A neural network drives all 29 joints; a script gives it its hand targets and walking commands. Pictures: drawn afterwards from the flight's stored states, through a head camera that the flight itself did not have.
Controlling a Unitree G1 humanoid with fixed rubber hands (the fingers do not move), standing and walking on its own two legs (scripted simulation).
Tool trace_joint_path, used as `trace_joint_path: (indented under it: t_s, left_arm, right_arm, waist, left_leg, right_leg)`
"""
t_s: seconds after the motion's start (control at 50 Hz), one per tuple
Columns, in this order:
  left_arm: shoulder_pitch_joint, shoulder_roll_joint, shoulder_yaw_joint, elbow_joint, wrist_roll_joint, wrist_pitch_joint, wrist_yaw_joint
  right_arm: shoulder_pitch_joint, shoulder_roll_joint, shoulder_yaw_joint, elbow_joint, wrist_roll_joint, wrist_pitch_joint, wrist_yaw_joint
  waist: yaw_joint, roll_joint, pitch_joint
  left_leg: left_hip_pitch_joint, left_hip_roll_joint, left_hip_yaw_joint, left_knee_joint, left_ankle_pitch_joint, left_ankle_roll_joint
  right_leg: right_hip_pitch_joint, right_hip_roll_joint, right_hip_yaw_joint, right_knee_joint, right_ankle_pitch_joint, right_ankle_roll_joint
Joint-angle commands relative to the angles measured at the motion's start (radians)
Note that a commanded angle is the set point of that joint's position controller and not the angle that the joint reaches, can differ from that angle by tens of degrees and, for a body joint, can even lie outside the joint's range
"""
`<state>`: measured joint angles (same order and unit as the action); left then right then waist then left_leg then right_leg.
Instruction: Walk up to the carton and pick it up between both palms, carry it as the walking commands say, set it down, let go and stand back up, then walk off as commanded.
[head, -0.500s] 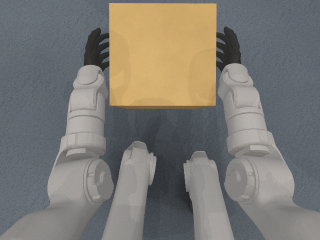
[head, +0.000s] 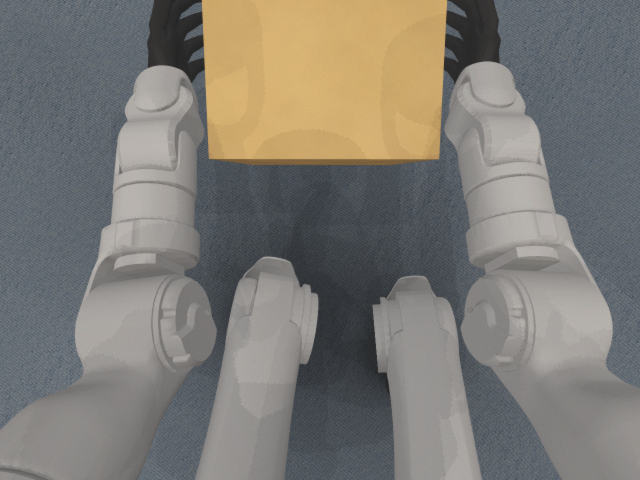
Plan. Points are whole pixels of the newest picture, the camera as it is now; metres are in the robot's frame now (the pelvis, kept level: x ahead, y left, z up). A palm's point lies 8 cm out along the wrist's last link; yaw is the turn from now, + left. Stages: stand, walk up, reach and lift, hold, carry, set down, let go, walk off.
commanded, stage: set down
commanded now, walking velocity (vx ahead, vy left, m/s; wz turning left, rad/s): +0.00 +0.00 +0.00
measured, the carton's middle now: (322, 77) +0.53 +0.08 -0.20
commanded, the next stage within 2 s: none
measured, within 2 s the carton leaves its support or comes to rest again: rests again in 1.28 s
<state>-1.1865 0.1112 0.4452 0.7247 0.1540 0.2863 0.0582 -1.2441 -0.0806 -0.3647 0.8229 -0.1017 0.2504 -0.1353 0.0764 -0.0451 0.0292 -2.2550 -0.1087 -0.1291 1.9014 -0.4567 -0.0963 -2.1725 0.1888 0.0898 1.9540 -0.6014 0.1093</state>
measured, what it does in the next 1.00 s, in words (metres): stands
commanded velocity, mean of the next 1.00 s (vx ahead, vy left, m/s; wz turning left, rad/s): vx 0.00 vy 0.00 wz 0.00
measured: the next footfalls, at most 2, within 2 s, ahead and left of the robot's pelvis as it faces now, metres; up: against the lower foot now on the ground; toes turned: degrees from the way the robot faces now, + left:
none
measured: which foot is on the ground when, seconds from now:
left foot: down 0.00-1.00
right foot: down 0.00-1.00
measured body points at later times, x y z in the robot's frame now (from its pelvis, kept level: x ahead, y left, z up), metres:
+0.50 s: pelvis +0.00 +0.00 -0.04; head +0.37 +0.02 +0.23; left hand +0.53 +0.23 -0.20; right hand +0.56 -0.08 -0.21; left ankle +0.12 +0.14 -0.40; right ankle +0.09 -0.13 -0.40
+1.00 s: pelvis +0.00 +0.00 -0.05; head +0.36 +0.03 +0.22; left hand +0.52 +0.22 -0.22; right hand +0.56 -0.08 -0.22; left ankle +0.12 +0.14 -0.40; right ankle +0.09 -0.13 -0.40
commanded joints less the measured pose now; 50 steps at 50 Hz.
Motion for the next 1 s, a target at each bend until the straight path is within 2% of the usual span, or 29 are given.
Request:
trace_joint_path:
  t_s: [0.0, 0.2, 0.38, 0.54, 0.78, 0.98]
  left_arm:
    - [-0.652, -0.874, -0.482, -0.038, -0.132, -0.033, -0.246]
    - [-0.719, -0.822, -0.488, -0.024, -0.156, -0.049, -0.254]
    - [-0.715, -0.782, -0.477, 0.003, -0.181, -0.081, -0.263]
    - [-0.710, -0.746, -0.441, 0.045, -0.170, -0.087, -0.281]
    - [-0.749, -0.725, -0.435, 0.052, -0.177, -0.095, -0.291]
    - [-0.753, -0.706, -0.414, 0.090, -0.174, -0.104, -0.288]
  right_arm:
    - [-0.652, 0.919, 0.443, -0.058, 0.115, -0.035, 0.218]
    - [-0.714, 0.875, 0.461, -0.051, 0.154, -0.052, 0.209]
    - [-0.743, 0.881, 0.506, -0.063, 0.181, -0.080, 0.199]
    - [-0.738, 0.874, 0.504, -0.035, 0.181, -0.083, 0.193]
    - [-0.746, 0.842, 0.468, 0.007, 0.177, -0.094, 0.191]
    - [-0.755, 0.820, 0.451, 0.034, 0.176, -0.100, 0.207]
  waist:
    - [0.048, 0.019, -1.206]
    - [0.060, 0.015, -1.166]
    - [0.086, -0.061, -1.118]
    - [0.109, -0.097, -1.054]
    - [0.100, -0.064, -0.978]
    - [0.101, -0.062, -0.911]
  left_leg:
    - [0.837, -0.009, 0.249, -0.086, 0.355, 0.040]
    - [0.782, 0.000, 0.249, -0.014, 0.354, 0.042]
    - [0.731, 0.000, 0.234, 0.045, 0.417, 0.055]
    - [0.653, 0.006, 0.237, 0.067, 0.381, 0.064]
    - [0.620, 0.012, 0.228, 0.082, 0.347, 0.064]
    - [0.607, 0.013, 0.216, 0.087, 0.325, 0.070]
  right_leg:
    - [0.418, 0.024, -0.211, -0.157, 0.227, -0.051]
    - [0.400, 0.020, -0.211, -0.082, 0.240, -0.053]
    - [0.424, 0.016, -0.198, -0.031, 0.332, -0.049]
    - [0.435, 0.017, -0.184, -0.017, 0.333, -0.050]
    - [0.383, 0.020, -0.174, -0.006, 0.301, -0.065]
    - [0.331, 0.017, -0.173, 0.007, 0.270, -0.071]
